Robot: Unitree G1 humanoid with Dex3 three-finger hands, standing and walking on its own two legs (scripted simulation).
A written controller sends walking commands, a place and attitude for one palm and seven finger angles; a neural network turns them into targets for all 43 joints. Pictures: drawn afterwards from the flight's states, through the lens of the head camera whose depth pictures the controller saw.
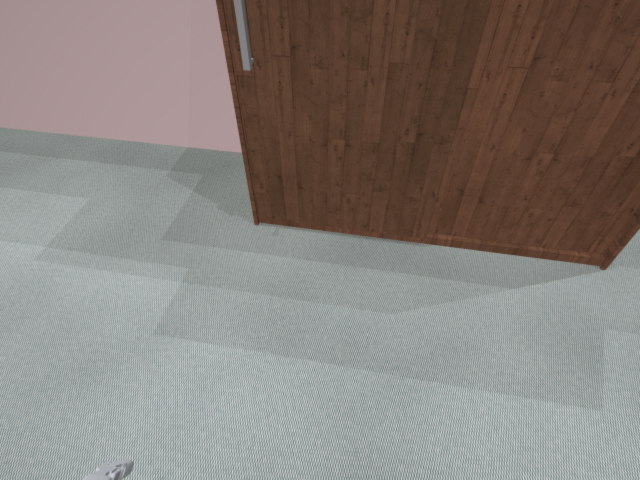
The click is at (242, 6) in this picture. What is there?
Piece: wardrobe's sliding door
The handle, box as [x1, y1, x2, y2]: [234, 0, 253, 70]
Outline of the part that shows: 234,0 243,69 250,70 253,58 250,57 243,0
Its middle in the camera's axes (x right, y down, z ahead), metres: -0.23 -0.66 +1.12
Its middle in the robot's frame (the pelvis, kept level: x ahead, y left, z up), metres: +1.28 +0.30 +0.13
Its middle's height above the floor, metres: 0.90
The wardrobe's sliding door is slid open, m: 0.00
